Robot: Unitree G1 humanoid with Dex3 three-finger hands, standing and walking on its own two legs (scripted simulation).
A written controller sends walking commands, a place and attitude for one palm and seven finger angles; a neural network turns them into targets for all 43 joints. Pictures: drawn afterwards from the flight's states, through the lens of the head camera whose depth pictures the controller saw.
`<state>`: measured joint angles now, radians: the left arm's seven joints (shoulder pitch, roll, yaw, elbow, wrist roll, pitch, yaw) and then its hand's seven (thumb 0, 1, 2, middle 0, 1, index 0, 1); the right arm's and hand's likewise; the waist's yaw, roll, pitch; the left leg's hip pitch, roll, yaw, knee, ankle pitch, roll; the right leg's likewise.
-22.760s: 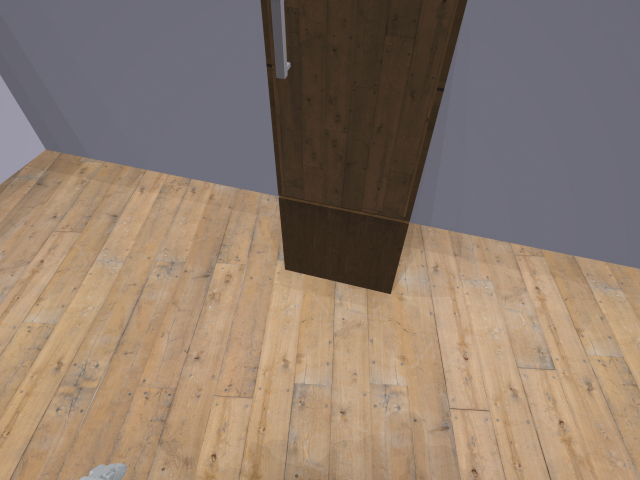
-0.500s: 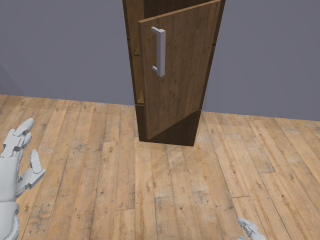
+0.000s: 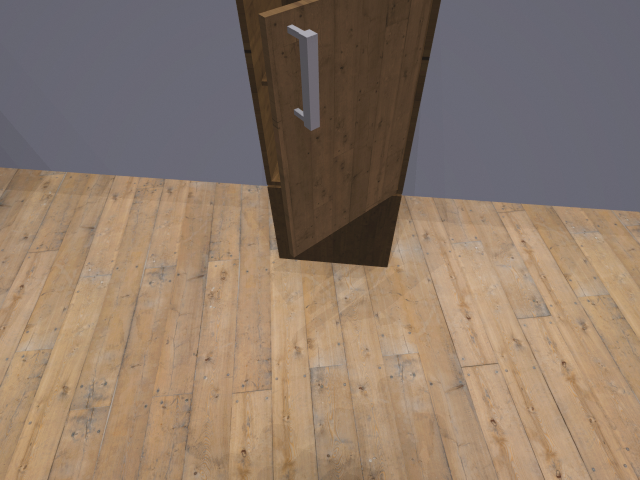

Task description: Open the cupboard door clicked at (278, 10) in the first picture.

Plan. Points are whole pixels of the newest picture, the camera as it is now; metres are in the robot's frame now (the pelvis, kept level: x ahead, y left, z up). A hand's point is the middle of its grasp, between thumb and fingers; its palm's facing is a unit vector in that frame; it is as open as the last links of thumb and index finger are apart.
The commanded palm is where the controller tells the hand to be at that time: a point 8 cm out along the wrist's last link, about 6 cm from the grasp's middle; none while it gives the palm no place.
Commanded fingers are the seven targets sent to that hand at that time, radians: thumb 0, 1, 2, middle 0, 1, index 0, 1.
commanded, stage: let the arm hang, fingers relaxed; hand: left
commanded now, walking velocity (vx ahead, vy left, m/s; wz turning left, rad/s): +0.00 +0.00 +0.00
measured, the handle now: (303, 79) +0.69 +0.07 +0.14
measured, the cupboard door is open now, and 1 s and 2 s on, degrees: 45 45 45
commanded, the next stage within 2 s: look to check the result in 0.54 s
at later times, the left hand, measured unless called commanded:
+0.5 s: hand out of the picture +0.06 +0.21 -0.16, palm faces +0.01 -0.97 -0.26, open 7.4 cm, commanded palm none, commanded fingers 0.00 0.90 0.90 -0.20 -0.30 -0.20 -0.30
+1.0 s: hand out of the picture +0.09 +0.25 -0.15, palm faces -0.01 -0.93 -0.36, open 7.4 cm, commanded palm none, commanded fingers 0.00 0.90 0.90 -0.20 -0.30 -0.20 -0.30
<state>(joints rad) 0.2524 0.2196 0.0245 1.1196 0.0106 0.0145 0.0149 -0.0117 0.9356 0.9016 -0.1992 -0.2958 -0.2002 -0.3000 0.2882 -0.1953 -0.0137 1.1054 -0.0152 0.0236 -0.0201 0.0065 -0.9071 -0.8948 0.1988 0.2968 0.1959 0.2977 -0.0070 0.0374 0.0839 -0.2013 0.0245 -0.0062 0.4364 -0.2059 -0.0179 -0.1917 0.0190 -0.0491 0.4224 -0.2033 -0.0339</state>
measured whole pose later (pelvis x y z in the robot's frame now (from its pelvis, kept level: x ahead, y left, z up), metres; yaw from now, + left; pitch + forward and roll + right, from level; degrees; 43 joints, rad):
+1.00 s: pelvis +0.01 +0.00 +0.01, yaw +0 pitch -2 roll +0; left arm 0.10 0.32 0.03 1.14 0.01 -0.01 0.00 0.00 0.90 0.90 -0.20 -0.30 -0.20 -0.30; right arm 0.11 -0.33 -0.02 1.11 -0.01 0.00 -0.01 0.00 -0.91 -0.89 0.20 0.30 0.20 0.30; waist 0.00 0.04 0.08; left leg -0.13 0.01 0.00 0.33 -0.17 -0.01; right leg -0.14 0.01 -0.04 0.34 -0.18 -0.03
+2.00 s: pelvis +0.01 -0.02 +0.00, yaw -19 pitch +1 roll +2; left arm 0.20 0.20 0.08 0.96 0.03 0.04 0.01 0.00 0.90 0.90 -0.20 -0.30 -0.20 -0.30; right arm 0.12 -0.22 -0.07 0.95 0.00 0.05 -0.03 0.01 -0.91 -0.89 0.20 0.30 0.20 0.30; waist 0.02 -0.01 0.13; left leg -0.43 0.04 0.02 0.98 -0.45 -0.06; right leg -0.30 0.06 0.10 0.51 -0.22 -0.05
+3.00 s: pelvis +0.00 -0.04 -0.01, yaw -55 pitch +0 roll +0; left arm 0.16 0.23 0.07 0.92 0.02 0.01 -0.03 0.00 0.90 0.90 -0.20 -0.30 -0.20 -0.30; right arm 0.27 -0.25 -0.05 0.96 -0.02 0.04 0.00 0.01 -0.90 -0.89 0.20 0.30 0.20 0.30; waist -0.01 0.03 0.09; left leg -0.43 0.14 0.06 1.01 -0.49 -0.07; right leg -0.29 0.01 -0.04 0.59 -0.30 -0.04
